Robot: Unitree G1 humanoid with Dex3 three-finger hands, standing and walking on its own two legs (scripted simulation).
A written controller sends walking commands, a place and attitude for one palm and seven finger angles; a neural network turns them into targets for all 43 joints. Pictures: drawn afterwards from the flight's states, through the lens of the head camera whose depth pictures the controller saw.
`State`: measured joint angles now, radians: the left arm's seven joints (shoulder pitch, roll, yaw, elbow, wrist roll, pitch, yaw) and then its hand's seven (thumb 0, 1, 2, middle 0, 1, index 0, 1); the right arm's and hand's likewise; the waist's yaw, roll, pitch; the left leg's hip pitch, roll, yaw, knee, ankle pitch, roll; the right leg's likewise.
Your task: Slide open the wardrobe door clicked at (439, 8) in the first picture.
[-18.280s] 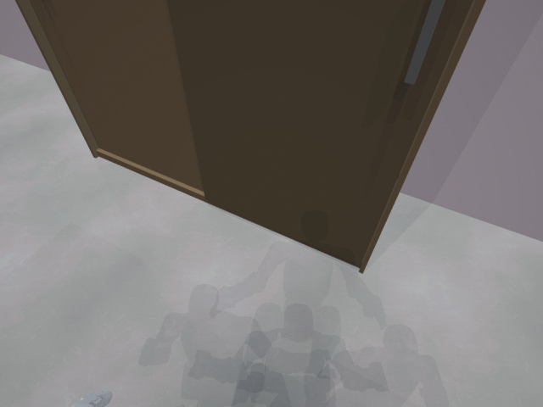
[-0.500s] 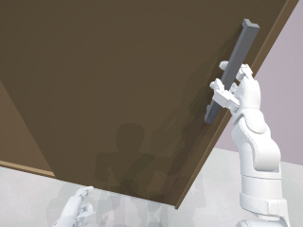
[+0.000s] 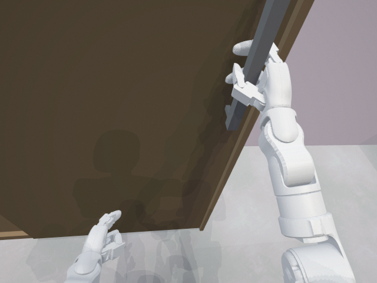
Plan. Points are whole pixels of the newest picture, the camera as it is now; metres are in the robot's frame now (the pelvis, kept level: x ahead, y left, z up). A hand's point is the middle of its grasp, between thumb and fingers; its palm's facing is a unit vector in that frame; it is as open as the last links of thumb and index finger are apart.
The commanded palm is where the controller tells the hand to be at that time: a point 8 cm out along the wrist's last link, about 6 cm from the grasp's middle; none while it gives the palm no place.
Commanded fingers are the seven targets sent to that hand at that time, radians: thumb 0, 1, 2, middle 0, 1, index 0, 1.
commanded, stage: step sideways, sliding the door along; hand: right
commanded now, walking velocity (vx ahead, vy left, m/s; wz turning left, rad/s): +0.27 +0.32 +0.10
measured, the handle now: (247, 66) +0.43 -0.09 +0.25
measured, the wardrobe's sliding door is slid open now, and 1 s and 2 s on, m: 0.01 0.22 0.53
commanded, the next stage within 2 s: stop walking and hold the door there in 1.92 s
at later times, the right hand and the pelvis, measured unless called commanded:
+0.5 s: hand (195, 90) +0.39 +0.00 +0.23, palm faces +0.04 +1.00 -0.06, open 6.3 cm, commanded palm +0.37 +0.02 +0.22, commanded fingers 0.00 -0.90 -0.90 0.45 1.40 0.45 1.40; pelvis -0.01 +0.11 +0.00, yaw +1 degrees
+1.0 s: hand (107, 86) +0.38 +0.15 +0.23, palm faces +0.12 +0.99 -0.04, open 6.4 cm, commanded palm +0.36 +0.17 +0.22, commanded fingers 0.00 -0.90 -0.90 0.45 1.40 0.45 1.40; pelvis +0.00 +0.28 -0.01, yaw +0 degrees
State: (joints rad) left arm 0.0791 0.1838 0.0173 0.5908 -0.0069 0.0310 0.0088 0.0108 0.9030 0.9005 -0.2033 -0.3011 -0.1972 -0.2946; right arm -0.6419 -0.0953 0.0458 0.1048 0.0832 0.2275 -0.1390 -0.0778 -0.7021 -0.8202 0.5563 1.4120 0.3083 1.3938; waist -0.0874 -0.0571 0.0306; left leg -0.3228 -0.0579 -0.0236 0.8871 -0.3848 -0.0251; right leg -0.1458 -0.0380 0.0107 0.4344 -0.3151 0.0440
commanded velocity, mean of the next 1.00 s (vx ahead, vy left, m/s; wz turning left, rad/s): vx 0.04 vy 0.30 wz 0.09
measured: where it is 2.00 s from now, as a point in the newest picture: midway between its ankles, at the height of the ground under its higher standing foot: outside the picture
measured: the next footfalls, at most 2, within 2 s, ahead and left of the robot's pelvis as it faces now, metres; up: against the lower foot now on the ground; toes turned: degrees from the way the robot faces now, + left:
left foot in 0.10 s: +0.11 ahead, +0.11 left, +0.00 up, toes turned +2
right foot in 0.30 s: +0.01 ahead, -0.07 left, +0.00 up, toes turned -4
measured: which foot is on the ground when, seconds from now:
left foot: up 0.00-0.08, down 0.10-0.30, up 0.32-0.64, down 0.66-0.84, up 0.86-1.00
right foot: down 0.00-0.14, up 0.16-0.28, down 0.30-0.68, up 0.70-0.82, down 0.84-1.00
